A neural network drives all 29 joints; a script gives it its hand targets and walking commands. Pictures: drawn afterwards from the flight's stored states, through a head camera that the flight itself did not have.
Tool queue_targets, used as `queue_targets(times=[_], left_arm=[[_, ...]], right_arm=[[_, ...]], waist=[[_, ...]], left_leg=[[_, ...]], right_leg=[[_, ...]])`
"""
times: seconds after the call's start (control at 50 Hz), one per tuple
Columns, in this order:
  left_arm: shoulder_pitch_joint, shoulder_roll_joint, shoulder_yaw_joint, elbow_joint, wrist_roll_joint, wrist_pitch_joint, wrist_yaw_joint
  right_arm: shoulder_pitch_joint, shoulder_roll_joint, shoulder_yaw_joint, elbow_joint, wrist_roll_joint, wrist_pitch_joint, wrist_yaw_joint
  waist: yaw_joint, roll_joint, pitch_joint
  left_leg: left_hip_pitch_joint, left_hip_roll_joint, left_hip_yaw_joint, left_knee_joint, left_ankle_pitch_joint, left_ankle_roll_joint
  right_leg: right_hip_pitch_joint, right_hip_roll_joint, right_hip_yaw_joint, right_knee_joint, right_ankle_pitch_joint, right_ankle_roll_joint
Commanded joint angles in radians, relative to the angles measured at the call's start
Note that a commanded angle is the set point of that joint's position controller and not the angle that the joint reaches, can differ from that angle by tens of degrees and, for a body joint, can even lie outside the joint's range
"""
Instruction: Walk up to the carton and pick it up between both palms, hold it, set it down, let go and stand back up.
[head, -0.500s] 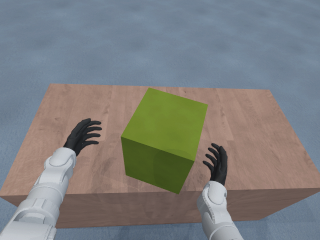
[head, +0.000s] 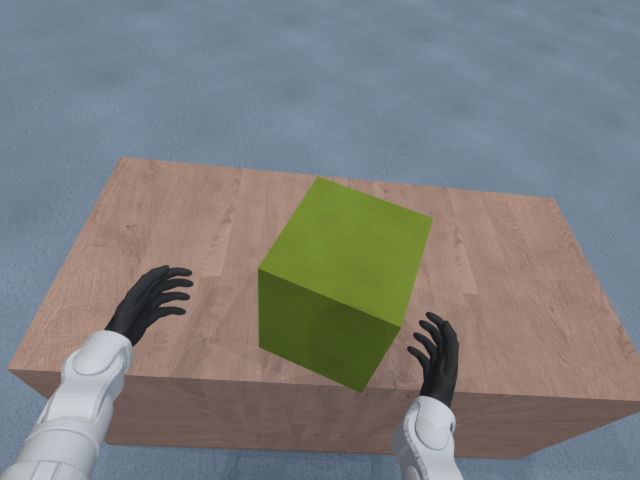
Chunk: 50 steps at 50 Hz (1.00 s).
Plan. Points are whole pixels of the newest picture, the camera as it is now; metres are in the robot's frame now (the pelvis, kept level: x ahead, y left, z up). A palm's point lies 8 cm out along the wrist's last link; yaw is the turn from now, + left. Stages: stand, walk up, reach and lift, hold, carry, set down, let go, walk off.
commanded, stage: set down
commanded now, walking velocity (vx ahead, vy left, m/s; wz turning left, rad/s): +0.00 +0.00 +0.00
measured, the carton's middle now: (339, 287) +0.44 -0.04 -0.09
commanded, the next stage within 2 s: let go in 1.86 s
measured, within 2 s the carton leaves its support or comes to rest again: neither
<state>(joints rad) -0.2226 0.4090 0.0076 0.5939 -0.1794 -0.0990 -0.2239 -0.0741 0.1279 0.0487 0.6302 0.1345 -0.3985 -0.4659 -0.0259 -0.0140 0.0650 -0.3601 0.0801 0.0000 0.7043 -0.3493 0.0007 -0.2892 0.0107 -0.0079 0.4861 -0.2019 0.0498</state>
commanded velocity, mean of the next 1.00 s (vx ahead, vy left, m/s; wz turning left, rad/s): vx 0.00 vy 0.00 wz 0.00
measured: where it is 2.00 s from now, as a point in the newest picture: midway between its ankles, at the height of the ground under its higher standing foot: outside the picture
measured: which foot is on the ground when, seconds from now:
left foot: down 0.00-1.00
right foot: down 0.00-1.00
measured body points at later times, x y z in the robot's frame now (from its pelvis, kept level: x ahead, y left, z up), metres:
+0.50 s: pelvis +0.01 +0.02 +0.00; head +0.03 +0.05 +0.45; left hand +0.26 +0.26 -0.02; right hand +0.21 -0.15 -0.03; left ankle +0.01 +0.10 -0.73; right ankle +0.03 -0.17 -0.73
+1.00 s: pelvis +0.03 +0.01 +0.01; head +0.03 +0.02 +0.46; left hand +0.24 +0.24 -0.03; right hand +0.21 -0.18 -0.04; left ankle +0.01 +0.10 -0.73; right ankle +0.03 -0.17 -0.73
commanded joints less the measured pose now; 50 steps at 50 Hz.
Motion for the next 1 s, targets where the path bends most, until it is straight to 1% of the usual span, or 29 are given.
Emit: queue_targets(times=[0.0, 0.02, 0.04, 0.06, 0.08, 0.1, 0.12, 0.16, 0.18, 0.2, 0.24, 0.28, 0.3, 0.32, 0.34, 0.36, 0.44, 0.46, 0.5, 0.52, 0.56, 0.58, 0.64, 0.68, 0.72, 0.76, 0.86, 0.9, 0.98], left_arm=[[-0.119, 0.140, 0.054, -0.204, 0.008, -0.022, -0.014], [-0.142, 0.147, 0.025, -0.213, -0.011, -0.020, -0.017], [-0.144, 0.164, 0.058, -0.278, -0.016, -0.029, -0.004], [-0.142, 0.166, 0.012, -0.265, -0.041, -0.029, -0.002], [-0.077, 0.157, 0.016, -0.251, -0.046, -0.031, -0.002], [-0.083, 0.153, 0.014, -0.282, -0.050, -0.040, -0.003], [-0.032, 0.155, 0.050, -0.269, -0.036, -0.051, 0.000], [-0.010, 0.172, 0.043, -0.291, -0.038, -0.070, -0.005], [0.000, 0.169, 0.047, -0.270, -0.044, -0.074, -0.006], [0.002, 0.162, 0.021, -0.264, -0.054, -0.080, -0.008], [0.065, 0.155, 0.028, -0.271, -0.040, -0.077, -0.011], [0.070, 0.159, 0.037, -0.318, -0.030, -0.075, -0.005], [0.098, 0.148, 0.022, -0.327, -0.031, -0.080, -0.004], [0.115, 0.157, 0.049, -0.356, -0.027, -0.089, 0.001], [0.123, 0.152, 0.026, -0.322, -0.038, -0.086, -0.003], [0.134, 0.145, 0.024, -0.330, -0.038, -0.088, -0.001], [0.231, 0.123, 0.035, -0.346, -0.002, -0.078, -0.009], [0.219, 0.126, 0.029, -0.357, -0.011, -0.081, -0.009], [0.242, 0.122, 0.028, -0.385, -0.015, -0.080, 0.005], [0.253, 0.117, 0.016, -0.394, -0.020, -0.082, 0.009], [0.274, 0.107, 0.021, -0.392, -0.018, -0.083, 0.016], [0.271, 0.113, 0.015, -0.416, -0.023, -0.091, 0.023], [0.295, 0.084, 0.000, -0.392, -0.007, -0.087, 0.029], [0.276, 0.091, -0.006, -0.396, -0.013, -0.081, 0.038], [0.265, 0.074, -0.032, -0.359, -0.021, -0.087, 0.045], [0.267, 0.074, -0.022, -0.328, -0.016, -0.086, 0.053], [0.291, 0.075, -0.012, -0.293, -0.009, -0.100, 0.067], [0.286, 0.062, -0.016, -0.254, 0.001, -0.084, 0.068], [0.325, 0.048, 0.010, -0.264, 0.033, -0.068, 0.071]], right_arm=[[-0.043, -0.006, -0.015, -0.129, -0.021, -0.084, -0.006], [-0.050, -0.007, -0.039, -0.146, -0.029, -0.084, -0.011], [-0.066, -0.005, -0.019, -0.192, -0.021, -0.083, -0.001], [-0.084, -0.020, -0.057, -0.224, -0.039, -0.079, 0.003], [-0.030, -0.017, -0.027, -0.237, -0.036, -0.076, 0.014], [-0.025, -0.020, -0.024, -0.263, -0.033, -0.079, 0.021], [0.008, -0.008, 0.019, -0.266, -0.022, -0.081, 0.040], [0.059, -0.015, -0.004, -0.265, -0.024, -0.087, 0.046], [0.044, -0.006, 0.021, -0.272, -0.024, -0.084, 0.052], [0.068, -0.010, -0.011, -0.257, -0.041, -0.082, 0.048], [0.113, -0.013, 0.003, -0.238, -0.034, -0.080, 0.055], [0.109, -0.033, -0.005, -0.254, -0.031, -0.091, 0.061], [0.134, -0.032, -0.023, -0.240, -0.042, -0.090, 0.060], [0.149, -0.025, -0.004, -0.260, -0.036, -0.095, 0.067], [0.140, -0.029, -0.023, -0.249, -0.052, -0.089, 0.068], [0.153, -0.026, -0.030, -0.251, -0.062, -0.090, 0.071], [0.222, -0.043, -0.011, -0.223, -0.040, -0.110, 0.084], [0.205, -0.051, -0.031, -0.225, -0.046, -0.115, 0.086], [0.205, -0.062, -0.037, -0.242, -0.051, -0.116, 0.109], [0.204, -0.071, -0.042, -0.249, -0.058, -0.116, 0.119], [0.202, -0.075, -0.028, -0.252, -0.052, -0.108, 0.134], [0.208, -0.084, -0.054, -0.259, -0.062, -0.105, 0.142], [0.223, -0.104, -0.062, -0.218, -0.061, -0.083, 0.164], [0.203, -0.114, -0.072, -0.223, -0.065, -0.059, 0.182], [0.198, -0.116, -0.076, -0.209, -0.071, -0.035, 0.193], [0.187, -0.140, -0.082, -0.212, -0.072, -0.013, 0.210], [0.203, -0.149, -0.067, -0.188, -0.058, 0.009, 0.238], [0.194, -0.166, -0.076, -0.189, -0.061, 0.011, 0.245], [0.226, -0.181, -0.074, -0.174, -0.059, 0.013, 0.259]], waist=[[-0.017, 0.207, -0.220], [-0.059, 0.191, -0.206], [0.005, 0.205, -0.226], [-0.045, 0.180, -0.233], [-0.016, 0.159, -0.211], [-0.023, 0.161, -0.241], [0.033, 0.164, -0.227], [0.000, 0.174, -0.256], [0.033, 0.169, -0.236], [-0.011, 0.165, -0.221], [0.016, 0.179, -0.158], [0.025, 0.217, -0.173], [-0.003, 0.219, -0.164], [0.037, 0.214, -0.167], [0.009, 0.205, -0.152], [0.007, 0.207, -0.126], [0.021, 0.215, -0.109], [0.007, 0.207, -0.104], [0.032, 0.212, -0.087], [0.025, 0.202, -0.081], [0.041, 0.191, -0.073], [0.028, 0.203, -0.072], [0.015, 0.203, -0.026], [0.015, 0.189, -0.028], [-0.013, 0.179, -0.013], [-0.005, 0.143, -0.001], [0.031, 0.150, -0.006], [0.012, 0.132, -0.025], [0.024, 0.128, -0.025]], left_leg=[[0.257, -0.029, 0.017, -0.075, 0.391, -0.085], [0.236, -0.028, 0.012, -0.085, 0.329, -0.083], [0.207, -0.025, 0.015, -0.099, 0.311, -0.077], [0.206, -0.019, 0.002, -0.106, 0.254, -0.075], [0.203, -0.016, 0.004, -0.115, 0.264, -0.065], [0.225, -0.017, 0.004, -0.114, 0.309, -0.071], [0.240, -0.020, 0.012, -0.109, 0.357, -0.066], [0.268, -0.018, 0.004, -0.098, 0.373, -0.077], [0.232, -0.016, 0.002, -0.106, 0.337, -0.068], [0.234, -0.011, -0.006, -0.121, 0.279, -0.070], [0.239, 0.003, -0.017, -0.145, 0.259, -0.070], [0.272, 0.001, -0.012, -0.132, 0.331, -0.092], [0.283, 0.002, -0.021, -0.139, 0.332, -0.097], [0.276, -0.005, -0.008, -0.143, 0.337, -0.090], [0.271, -0.005, -0.010, -0.144, 0.303, -0.091], [0.256, -0.006, -0.006, -0.145, 0.284, -0.085], [0.324, -0.010, -0.006, -0.135, 0.413, -0.102], [0.312, -0.011, -0.009, -0.139, 0.399, -0.107], [0.288, -0.003, -0.015, -0.169, 0.365, -0.110], [0.293, -0.004, -0.012, -0.172, 0.383, -0.109], [0.287, -0.007, -0.008, -0.187, 0.363, -0.104], [0.280, -0.007, -0.008, -0.191, 0.345, -0.106], [0.305, -0.004, -0.016, -0.221, 0.372, -0.114], [0.252, -0.003, -0.010, -0.246, 0.285, -0.099], [0.215, 0.000, -0.014, -0.279, 0.176, -0.079], [0.210, -0.007, -0.002, -0.291, 0.171, -0.068], [0.222, -0.015, 0.006, -0.287, 0.243, -0.063], [0.260, -0.021, 0.016, -0.273, 0.279, -0.067], [0.298, -0.034, 0.028, -0.270, 0.342, -0.076]], right_leg=[[-0.009, 0.016, -0.021, -0.094, 0.048, -0.089], [-0.010, 0.013, -0.026, -0.093, 0.038, -0.082], [-0.003, 0.012, -0.021, -0.075, 0.004, -0.084], [-0.002, 0.017, -0.033, -0.066, -0.001, -0.077], [0.022, 0.018, -0.030, -0.060, 0.002, -0.080], [0.038, 0.023, -0.030, -0.066, 0.033, -0.080], [0.047, 0.018, -0.023, -0.065, 0.028, -0.088], [0.048, 0.017, -0.017, -0.060, 0.041, -0.087], [0.058, 0.014, -0.010, -0.056, 0.005, -0.092], [0.051, 0.015, -0.015, -0.060, -0.009, -0.088], [0.067, 0.016, -0.016, -0.064, -0.027, -0.090], [0.056, 0.018, -0.019, -0.065, -0.004, -0.095], [0.064, 0.021, -0.023, -0.076, 0.011, -0.093], [0.075, 0.017, -0.015, -0.076, 0.002, -0.094], [0.074, 0.018, -0.016, -0.077, -0.005, -0.093], [0.068, 0.016, -0.016, -0.072, -0.015, -0.096], [0.077, 0.020, -0.017, -0.095, 0.020, -0.107], [0.076, 0.019, -0.015, -0.097, 0.015, -0.103], [0.102, 0.023, -0.023, -0.086, -0.011, -0.101], [0.095, 0.024, -0.021, -0.085, -0.004, -0.100], [0.119, 0.020, -0.017, -0.091, -0.013, -0.103], [0.114, 0.015, -0.012, -0.086, -0.014, -0.103], [0.147, 0.021, -0.020, -0.103, 0.005, -0.105], [0.172, 0.015, -0.013, -0.096, -0.028, -0.101], [0.204, 0.014, -0.017, -0.092, -0.042, -0.094], [0.227, 0.010, -0.011, -0.100, -0.035, -0.094], [0.229, 0.008, -0.003, -0.098, -0.004, -0.104], [0.223, 0.010, -0.002, -0.111, 0.020, -0.102], [0.228, 0.013, -0.007, -0.127, 0.062, -0.101]])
